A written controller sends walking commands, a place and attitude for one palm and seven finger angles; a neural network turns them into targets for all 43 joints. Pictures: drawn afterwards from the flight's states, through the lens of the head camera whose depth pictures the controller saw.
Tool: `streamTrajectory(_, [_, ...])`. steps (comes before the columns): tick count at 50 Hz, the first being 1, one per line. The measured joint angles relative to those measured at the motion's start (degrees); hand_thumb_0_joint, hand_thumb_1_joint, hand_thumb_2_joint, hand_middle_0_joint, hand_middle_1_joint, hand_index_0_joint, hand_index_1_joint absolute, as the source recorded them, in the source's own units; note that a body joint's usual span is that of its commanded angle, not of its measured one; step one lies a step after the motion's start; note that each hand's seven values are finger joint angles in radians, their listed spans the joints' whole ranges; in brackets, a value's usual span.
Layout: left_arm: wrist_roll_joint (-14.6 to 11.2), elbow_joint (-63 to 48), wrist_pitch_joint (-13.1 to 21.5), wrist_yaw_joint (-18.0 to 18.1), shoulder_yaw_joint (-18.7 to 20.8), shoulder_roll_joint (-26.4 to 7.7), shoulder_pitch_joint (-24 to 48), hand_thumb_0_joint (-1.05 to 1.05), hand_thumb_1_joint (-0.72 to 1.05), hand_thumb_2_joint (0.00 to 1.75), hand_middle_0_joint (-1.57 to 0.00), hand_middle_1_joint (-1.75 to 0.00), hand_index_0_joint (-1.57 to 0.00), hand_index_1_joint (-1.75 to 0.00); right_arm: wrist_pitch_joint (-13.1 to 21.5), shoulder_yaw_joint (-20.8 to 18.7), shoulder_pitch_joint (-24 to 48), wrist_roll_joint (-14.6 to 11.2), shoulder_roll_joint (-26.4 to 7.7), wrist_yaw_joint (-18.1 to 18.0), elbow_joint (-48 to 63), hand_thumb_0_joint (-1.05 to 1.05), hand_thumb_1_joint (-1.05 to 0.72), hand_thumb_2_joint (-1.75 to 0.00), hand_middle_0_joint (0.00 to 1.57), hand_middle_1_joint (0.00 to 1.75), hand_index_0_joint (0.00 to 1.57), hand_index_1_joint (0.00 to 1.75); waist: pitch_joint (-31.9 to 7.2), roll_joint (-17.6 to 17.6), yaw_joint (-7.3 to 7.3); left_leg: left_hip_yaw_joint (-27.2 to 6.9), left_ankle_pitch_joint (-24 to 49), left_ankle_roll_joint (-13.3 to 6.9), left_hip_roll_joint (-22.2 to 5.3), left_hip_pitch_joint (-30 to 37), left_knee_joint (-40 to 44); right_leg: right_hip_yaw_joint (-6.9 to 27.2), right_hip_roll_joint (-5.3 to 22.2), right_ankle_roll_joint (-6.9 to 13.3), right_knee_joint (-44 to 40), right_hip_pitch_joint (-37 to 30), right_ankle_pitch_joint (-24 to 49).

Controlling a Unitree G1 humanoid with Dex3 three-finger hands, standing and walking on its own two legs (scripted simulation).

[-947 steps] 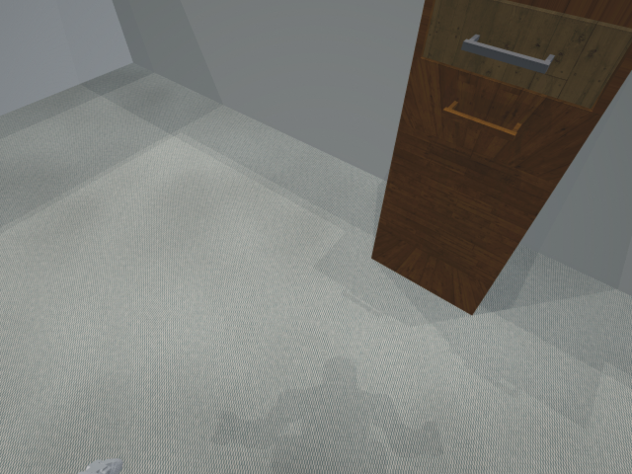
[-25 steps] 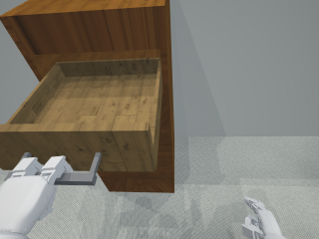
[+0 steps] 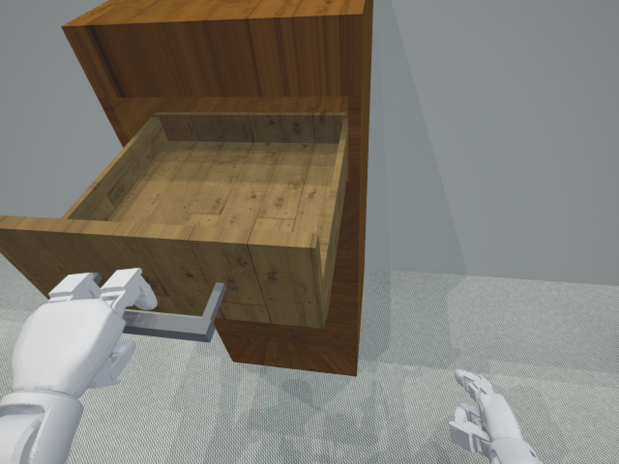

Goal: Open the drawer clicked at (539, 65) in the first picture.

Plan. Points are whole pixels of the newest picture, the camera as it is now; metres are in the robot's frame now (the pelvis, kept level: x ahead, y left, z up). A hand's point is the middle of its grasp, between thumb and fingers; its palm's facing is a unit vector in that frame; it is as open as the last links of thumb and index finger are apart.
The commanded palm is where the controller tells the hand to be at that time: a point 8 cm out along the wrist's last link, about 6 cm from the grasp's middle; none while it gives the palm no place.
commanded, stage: open the thumb to release the handle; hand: left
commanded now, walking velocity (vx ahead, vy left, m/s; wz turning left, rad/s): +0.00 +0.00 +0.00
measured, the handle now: (143, 305) +0.23 +0.23 +0.14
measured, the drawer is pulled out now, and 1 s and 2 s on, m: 0.30 0.30 0.30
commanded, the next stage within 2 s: lift the hand off the handle in 0.22 s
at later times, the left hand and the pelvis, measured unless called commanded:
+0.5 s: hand (125, 356) +0.18 +0.24 +0.11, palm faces +0.10 -0.07 -0.99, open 13.8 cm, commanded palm +0.15 +0.23 +0.16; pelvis -0.02 +0.00 +0.00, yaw +0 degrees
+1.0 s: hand (127, 331) +0.20 +0.23 +0.14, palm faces +0.09 -0.02 -1.00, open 13.4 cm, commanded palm +0.17 +0.22 +0.22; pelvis -0.03 -0.02 +0.00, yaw +1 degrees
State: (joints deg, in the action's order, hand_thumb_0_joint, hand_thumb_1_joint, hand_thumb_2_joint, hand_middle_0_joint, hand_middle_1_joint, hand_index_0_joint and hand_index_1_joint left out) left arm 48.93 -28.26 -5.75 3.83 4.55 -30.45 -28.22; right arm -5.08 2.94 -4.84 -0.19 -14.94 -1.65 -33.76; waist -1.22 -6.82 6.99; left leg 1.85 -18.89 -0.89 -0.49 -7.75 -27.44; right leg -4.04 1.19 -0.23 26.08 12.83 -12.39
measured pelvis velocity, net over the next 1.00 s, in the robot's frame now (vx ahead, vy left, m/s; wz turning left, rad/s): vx -0.03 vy -0.02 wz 0.02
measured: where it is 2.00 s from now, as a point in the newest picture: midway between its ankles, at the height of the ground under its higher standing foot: outside the picture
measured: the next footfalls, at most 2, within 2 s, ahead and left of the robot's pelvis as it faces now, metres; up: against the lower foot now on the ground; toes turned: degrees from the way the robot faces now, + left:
none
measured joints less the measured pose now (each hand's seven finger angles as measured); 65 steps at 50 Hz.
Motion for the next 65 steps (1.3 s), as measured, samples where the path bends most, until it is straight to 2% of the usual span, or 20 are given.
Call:
streamTrajectory(5, [0.0, 1.4, 1.5, -1.3, 0.4, -1.1, 1.0, -0.01, 0.12, 0.57, -0.36, -1.27, -0.36, -1.27, 0.1, 0.2, 0.4, 0.2, -0.1, -0.4, 0.1, 0.01, -0.90, -0.90, 0.20, 0.30, 0.20, 0.30, 0.6, 0.4, 0.23, -0.1, 0.6, 0.1, -0.1, 0.6, 0.7, -0.2, -0.1, 0.1, -0.8, -0.7, 0.6])
streamTrajectory(11, [-0.1, 2.6, 3.4, -1.3, 0.8, -1.1, 2.4, 0.00, -0.23, 0.42, -0.34, -1.23, -0.34, -1.23, 1.0, -0.4, 0.0, 0.3, -0.3, -0.6, -0.4, 0.01, -0.90, -0.90, 0.20, 0.30, 0.20, 0.30, 1.1, 0.7, 0.27, -0.3, 1.1, 0.2, -0.1, 0.5, 0.9, -0.4, -0.1, 0.3, -1.3, -0.8, 1.2])
streamTrajectory(16, [0.3, 3.3, 3.8, -0.9, 0.6, -0.7, 3.5, 0.00, -0.39, 0.35, -0.33, -1.22, -0.33, -1.21, 1.3, -0.8, -0.4, 0.4, -0.4, -0.5, -1.1, 0.01, -0.90, -0.90, 0.20, 0.30, 0.20, 0.30, 1.2, 0.7, 0.16, -0.3, 1.5, 0.2, 0.1, 0.4, 1.1, -0.3, 0.0, 0.3, -1.3, -0.6, 1.5])
streamTrajectory(18, [0.3, 3.9, 3.5, -0.8, -0.1, 0.5, 4.0, 0.00, -0.43, 0.33, -0.32, -1.21, -0.32, -1.21, 1.4, -1.1, -0.5, 0.4, -0.3, -0.1, -1.2, 0.01, -0.90, -0.90, 0.20, 0.30, 0.20, 0.30, 1.3, 0.7, -0.09, -0.3, 1.7, 0.2, 0.2, 0.1, 1.1, -0.3, 0.2, 0.3, -1.1, -0.3, 1.6])
streamTrajectory(21, [1.5, 4.6, 3.5, -0.3, -1.0, 2.3, 4.9, 0.00, -0.46, 0.32, -0.31, -1.21, -0.32, -1.20, 1.7, -1.2, -1.0, 0.5, -0.2, 0.1, -1.3, 0.01, -0.90, -0.90, 0.20, 0.30, 0.20, 0.30, 1.2, 0.7, -0.03, -0.1, 1.8, 0.2, 0.3, -0.6, 0.8, -0.1, 0.3, 0.3, -0.7, 0.5, 1.7])
streamTrajectory(25, [3.1, 5.7, 3.6, 0.3, -2.6, 2.5, 6.7, 0.00, -0.48, 0.31, -0.31, -1.20, -0.32, -1.20, 1.6, -1.1, -1.1, 0.6, 0.1, 0.3, -2.0, 0.01, -0.90, -0.90, 0.20, 0.30, 0.20, 0.30, 1.2, 0.8, 0.10, -0.1, 1.9, 0.2, 0.4, -0.8, 0.6, -0.1, 0.4, 0.4, -0.2, 0.9, 1.6])
streamTrajectory(36, [3.1, 9.6, 3.4, -1.0, -4.5, 1.6, 11.8, 0.00, -0.49, 0.30, -0.32, -1.20, -0.36, -1.23, 1.7, -0.8, -0.4, 0.1, 1.0, 0.1, -3.0, 0.01, -0.90, -0.90, 0.20, 0.30, 0.20, 0.30, 1.5, 0.3, 0.03, -0.3, 2.9, 0.5, 0.4, 0.0, 1.7, -0.2, 0.4, 0.8, -0.5, 0.4, 2.0])
streamTrajectory(43, [1.4, 8.2, 3.4, -2.7, -4.0, -0.2, 13.7, 0.00, -0.49, 0.30, -0.33, -1.21, -0.38, -1.23, 2.0, -0.7, 0.4, -0.1, 0.6, 0.0, -3.1, 0.01, -0.90, -0.90, 0.20, 0.30, 0.20, 0.30, 1.6, -0.3, 0.22, -0.7, 3.7, 0.7, 0.4, 1.6, 3.2, -0.6, 0.4, 1.0, -1.6, -1.2, 2.4])
streamTrajectory(50, [-0.5, 8.8, 2.7, -6.2, -4.0, -2.0, 16.9, 0.00, -0.49, 0.30, -0.36, -1.22, -0.40, -1.24, 2.2, -0.6, 1.4, -0.6, -0.1, 0.1, -2.9, 0.01, -0.90, -0.90, 0.20, 0.30, 0.20, 0.30, 2.2, -0.9, 0.54, -1.1, 4.6, 1.0, 0.3, 2.5, 4.3, -1.1, 0.3, 1.3, -2.6, -2.2, 3.1])
streamTrajectory(65, [-5.0, 8.9, 4.7, -10.5, -2.1, -6.2, 23.3, 0.00, -0.49, 0.30, -0.43, -1.25, -0.44, -1.26, 3.7, -0.5, 1.0, -1.2, -0.4, 0.2, -3.5, 0.01, -0.90, -0.90, 0.20, 0.29, 0.20, 0.30, 2.7, -1.6, 0.99, -2.0, 5.7, 1.3, 0.4, 2.7, 5.0, -1.9, 0.4, 1.5, -3.4, -2.8, 3.9])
